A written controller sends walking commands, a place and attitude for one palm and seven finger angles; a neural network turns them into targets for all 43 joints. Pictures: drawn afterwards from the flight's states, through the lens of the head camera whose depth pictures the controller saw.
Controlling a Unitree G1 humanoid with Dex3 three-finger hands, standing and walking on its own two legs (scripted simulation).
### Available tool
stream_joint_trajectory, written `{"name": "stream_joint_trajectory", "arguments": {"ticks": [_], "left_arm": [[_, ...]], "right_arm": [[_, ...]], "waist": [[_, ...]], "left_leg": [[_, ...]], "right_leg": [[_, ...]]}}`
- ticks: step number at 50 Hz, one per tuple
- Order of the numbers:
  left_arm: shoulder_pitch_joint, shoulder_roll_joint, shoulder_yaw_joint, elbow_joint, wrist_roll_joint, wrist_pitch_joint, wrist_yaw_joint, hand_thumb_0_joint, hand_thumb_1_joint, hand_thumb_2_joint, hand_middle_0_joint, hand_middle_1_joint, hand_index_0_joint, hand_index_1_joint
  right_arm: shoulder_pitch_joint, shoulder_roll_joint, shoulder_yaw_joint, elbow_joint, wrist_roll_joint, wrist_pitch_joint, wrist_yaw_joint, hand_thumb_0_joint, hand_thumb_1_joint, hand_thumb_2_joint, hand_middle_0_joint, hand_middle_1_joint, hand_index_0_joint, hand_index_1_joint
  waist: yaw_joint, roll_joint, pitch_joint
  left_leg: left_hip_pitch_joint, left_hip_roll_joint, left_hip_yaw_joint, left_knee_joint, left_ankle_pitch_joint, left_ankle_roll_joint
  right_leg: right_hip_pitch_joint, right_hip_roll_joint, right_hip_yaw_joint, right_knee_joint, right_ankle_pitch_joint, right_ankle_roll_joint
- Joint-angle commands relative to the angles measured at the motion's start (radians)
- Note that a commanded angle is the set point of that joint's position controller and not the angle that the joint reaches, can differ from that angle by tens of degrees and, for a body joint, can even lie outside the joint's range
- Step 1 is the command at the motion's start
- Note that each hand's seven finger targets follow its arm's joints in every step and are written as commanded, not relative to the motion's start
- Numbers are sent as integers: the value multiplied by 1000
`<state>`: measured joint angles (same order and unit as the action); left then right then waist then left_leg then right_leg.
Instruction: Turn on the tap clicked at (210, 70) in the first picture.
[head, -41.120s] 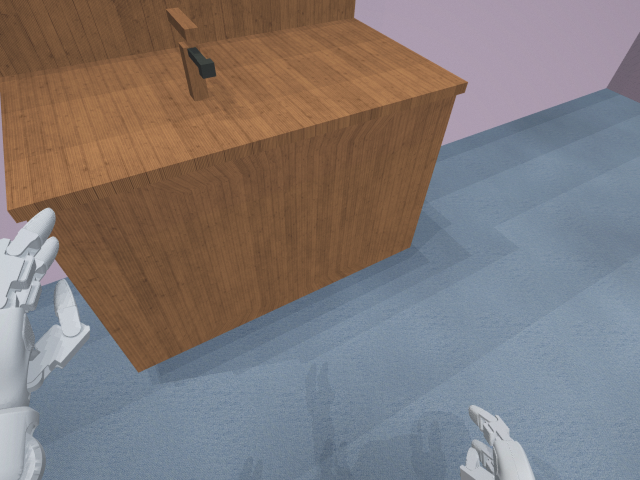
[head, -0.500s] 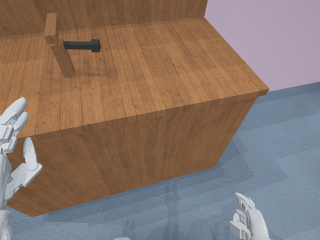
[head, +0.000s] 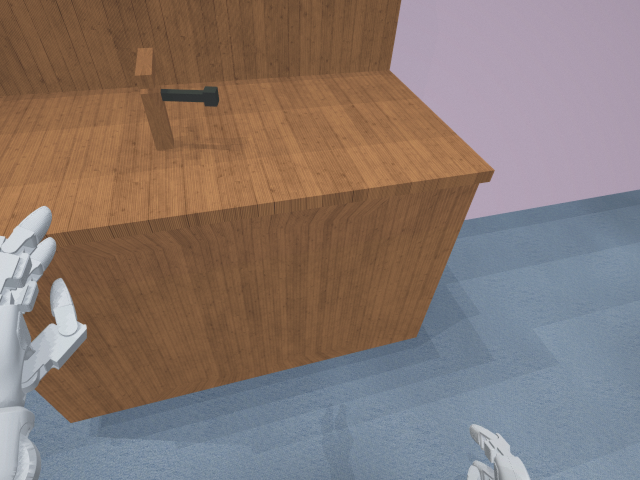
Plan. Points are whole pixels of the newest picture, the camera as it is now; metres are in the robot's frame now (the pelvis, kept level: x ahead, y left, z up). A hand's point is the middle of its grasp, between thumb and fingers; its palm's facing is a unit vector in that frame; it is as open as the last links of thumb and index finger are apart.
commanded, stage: stop stepping back and stand still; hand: left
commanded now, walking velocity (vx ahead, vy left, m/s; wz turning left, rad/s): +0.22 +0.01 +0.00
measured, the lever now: (211, 96) +0.76 +0.25 +0.14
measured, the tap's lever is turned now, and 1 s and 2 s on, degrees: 76 76 76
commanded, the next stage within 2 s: stand and check the lever's angle in 0.52 s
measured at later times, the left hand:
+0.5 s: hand (115, 344) +0.19 +0.19 +0.18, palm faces +0.37 -0.85 -0.37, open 7.4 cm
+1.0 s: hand (92, 310) +0.23 +0.23 +0.18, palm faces +0.40 -0.84 -0.36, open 7.4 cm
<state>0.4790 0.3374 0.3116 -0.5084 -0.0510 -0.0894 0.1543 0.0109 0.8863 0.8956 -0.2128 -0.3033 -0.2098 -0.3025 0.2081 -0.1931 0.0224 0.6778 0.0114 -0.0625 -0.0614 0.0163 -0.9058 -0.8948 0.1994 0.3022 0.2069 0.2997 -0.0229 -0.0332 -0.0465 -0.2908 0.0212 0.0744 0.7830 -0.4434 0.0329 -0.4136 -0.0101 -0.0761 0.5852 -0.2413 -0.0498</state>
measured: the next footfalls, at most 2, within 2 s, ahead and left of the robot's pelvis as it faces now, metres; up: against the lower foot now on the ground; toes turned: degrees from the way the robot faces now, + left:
left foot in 0.02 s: +0.01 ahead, +0.11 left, +0.00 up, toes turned +3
right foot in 0.30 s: +0.06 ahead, -0.15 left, +0.00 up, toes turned -3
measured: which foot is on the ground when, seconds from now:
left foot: up 0.00-0.00, down 0.02-0.30, up 0.32-0.52, down 0.54-1.00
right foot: down 0.00-0.02, up 0.04-0.28, down 0.30-1.00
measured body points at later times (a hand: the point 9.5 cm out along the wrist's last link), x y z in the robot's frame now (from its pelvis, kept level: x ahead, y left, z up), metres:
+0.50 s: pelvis -0.01 -0.04 +0.00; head -0.01 -0.03 +0.45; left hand +0.17 +0.24 +0.20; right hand +0.15 -0.29 -0.08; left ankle +0.01 +0.09 -0.71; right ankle +0.02 -0.15 -0.73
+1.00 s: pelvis +0.01 -0.02 +0.01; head +0.03 +0.00 +0.46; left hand +0.20 +0.27 +0.20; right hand +0.21 -0.23 -0.06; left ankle +0.02 +0.09 -0.73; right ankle +0.02 -0.15 -0.73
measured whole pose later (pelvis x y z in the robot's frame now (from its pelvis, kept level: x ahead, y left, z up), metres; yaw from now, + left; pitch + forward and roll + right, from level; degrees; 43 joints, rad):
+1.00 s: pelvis +0.01 -0.02 +0.01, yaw +1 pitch -1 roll -1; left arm 0.47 0.36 0.33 -0.54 -0.05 -0.15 0.16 0.01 0.89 0.90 -0.21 -0.30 -0.21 -0.30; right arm 0.15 -0.17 0.03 0.59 0.01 -0.10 -0.05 0.01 -0.91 -0.89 0.20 0.30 0.21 0.30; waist 0.01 -0.01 0.06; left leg -0.23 0.03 0.05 0.51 -0.26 0.01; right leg -0.21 -0.03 -0.06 0.46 -0.23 0.02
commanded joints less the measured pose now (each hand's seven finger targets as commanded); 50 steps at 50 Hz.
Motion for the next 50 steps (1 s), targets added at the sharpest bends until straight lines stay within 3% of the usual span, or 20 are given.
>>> {"name": "stream_joint_trajectory", "arguments": {"ticks": [1, 2, 3, 4, 5, 7, 11, 13, 15, 16, 18, 21, 24, 25, 27, 28, 31, 35, 44, 50], "left_arm": [[-143, 205, 131, -336, 9, -98, 45, 0, 900, 900, -200, -300, -200, -300], [-199, 226, 143, -339, 36, -110, 44, 0, 900, 900, -200, -300, -200, -300], [-157, 256, 184, -283, 51, -113, 33, 0, 900, 900, -200, -300, -200, -300], [-163, 263, 168, -296, 30, -116, 24, 0, 900, 900, -200, -300, -200, -300], [-93, 218, 140, -204, 27, -101, 27, 0, 900, 900, -200, -300, -200, -300], [-73, 166, 104, -120, 16, -94, 17, 0, 900, 900, -200, -300, -200, -300], [-56, 161, 107, -131, 2, -100, 18, 0, 900, 900, -200, -300, -200, -300], [-73, 158, 106, -142, 14, -98, 19, 0, 900, 900, -200, -300, -200, -300], [-102, 203, 119, -177, 13, -98, 10, 0, 900, 900, -200, -300, -200, -300], [-181, 229, 145, -227, -1, -115, 7, 0, 900, 900, -200, -300, -200, -300], [-138, 237, 163, -190, 5, -130, 1, 0, 900, 900, -200, -300, -200, -300], [-73, 237, 184, -266, -6, -145, 6, 0, 900, 900, -200, -300, -200, -300], [-12, 199, 158, -269, -11, -144, 24, 0, 900, 900, -200, -300, -200, -300], [-18, 197, 157, -280, -13, -151, 26, 0, 900, 900, -200, -300, -200, -300], [-37, 175, 151, -265, -8, -153, 32, 0, 900, 900, -200, -300, -200, -300], [-40, 184, 161, -247, -3, -149, 36, 0, 900, 900, -200, -300, -200, -300], [-52, 164, 151, -151, 9, -138, 28, 0, 900, 900, -200, -300, -200, -300], [-87, 135, 94, -145, -1, -124, 10, 0, 900, 900, -200, -300, -200, -300], [-78, 190, 138, -284, 0, -124, 26, 0, 900, 900, -200, -300, -200, -300], [-40, 149, 121, -210, -8, -119, 16, 0, 900, 900, -200, -300, -200, -300]], "right_arm": [[-102, -149, -42, -197, -11, -89, -20, 0, -900, -900, 200, 300, 200, 300], [-111, -136, -49, -214, -8, -106, -15, 0, -900, -900, 200, 300, 200, 300], [-114, -150, -74, -204, -8, -119, -6, 0, -900, -900, 200, 300, 200, 300], [-80, -129, -63, -173, 2, -120, 10, 0, -900, -900, 200, 300, 200, 300], [-78, -107, -48, -168, 12, -120, 13, 0, -900, -900, 200, 300, 200, 300], [-99, -111, -42, -146, 16, -117, 14, 0, -900, -900, 200, 300, 200, 300], [-73, -137, -47, -173, 3, -108, -13, 0, -900, -900, 200, 300, 200, 300], [-84, -143, -55, -185, -4, -100, -16, 0, -900, -900, 200, 300, 200, 300], [-101, -118, -65, -200, 7, -95, -8, 0, -900, -900, 200, 300, 200, 300], [-116, -120, -66, -192, 2, -105, -8, 0, -900, -900, 200, 300, 200, 300], [-80, -128, -79, -151, 0, -107, 3, 0, -900, -900, 200, 300, 200, 300], [-126, -103, -66, -180, 1, -82, 3, 0, -900, -900, 200, 300, 200, 300], [-132, -106, -70, -199, -1, -87, -7, 0, -900, -900, 200, 300, 200, 300], [-123, -119, -70, -204, -4, -87, -8, 0, -900, -900, 200, 300, 200, 300], [-128, -146, -74, -221, -3, -94, -7, 0, -900, -900, 200, 300, 200, 300], [-119, -147, -73, -226, 8, -98, -6, 0, -900, -900, 200, 300, 200, 300], [-106, -126, -65, -210, 12, -104, -10, 0, -900, -900, 200, 300, 200, 300], [-114, -125, -69, -214, 9, -105, 2, 0, -900, -900, 200, 300, 200, 300], [-155, -122, -51, -240, -6, -94, -4, 0, -900, -900, 200, 300, 200, 300], [-142, -117, -51, -237, -1, -84, -2, 0, -900, -900, 200, 300, 200, 300]], "waist": [[-19, 435, -3], [-8, 400, 67], [29, 218, -15], [-3, 287, -8], [-8, 213, 110], [8, 159, 178], [9, 242, 48], [33, 147, 0], [27, -262, -49], [16, -206, -35], [0, -141, -40], [3, -91, 2], [4, -28, 4], [7, 64, 7], [21, 263, 38], [27, 236, 24], [28, 111, 26], [7, -67, -37], [32, 152, -60], [28, 118, -67]], "left_leg": [[114, 257, -478, -627, -320, 129], [-18, 355, -588, -698, -316, 220], [-19, 310, -411, -612, -34, 210], [18, 273, -427, -600, -136, 199], [10, 286, -467, -614, -122, 197], [-30, 260, -342, -587, -71, 157], [10, 184, -201, -473, -17, 98], [-119, 107, -110, -244, -52, 65], [-360, -26, -41, 238, -60, 7], [-373, -6, -93, 368, -14, -8], [-251, 37, -135, 337, 58, -18], [-50, 69, -94, 42, 117, -10], [126, 27, -36, -253, 157, -1], [136, 31, -64, -308, 132, 6], [50, 168, -290, -456, 38, 70], [16, 196, -322, -471, 98, 79], [-30, 125, -202, -396, 210, 39], [43, 40, -82, -222, 330, -13], [103, 92, -147, -379, 464, 0], [106, 91, -124, -394, 419, -10]], "right_leg": [[-155, 71, -12, 388, -297, 48], [-230, 37, 108, 592, -228, 49], [-172, 24, 116, 692, -156, 55], [-238, 27, 111, 745, -167, 55], [-333, -17, 119, 699, -141, 52], [-232, -61, 84, 424, -89, 50], [114, 24, -46, -32, -151, 52], [350, 19, -27, -185, -59, 32], [454, -328, 524, -343, -10, -109], [402, -380, 536, -358, 87, -129], [241, -333, 445, -342, -155, -122], [87, -299, 251, -290, -57, -94], [52, -248, 183, -219, -139, -46], [52, -196, 161, -161, -170, -22], [45, -48, 76, -22, -138, 38], [102, -12, 46, 12, -70, 57], [204, -23, 54, -80, 46, 61], [233, -144, 188, -176, 291, 15], [259, -47, 72, -130, 208, 40], [272, -39, 66, -158, 204, 46]]}}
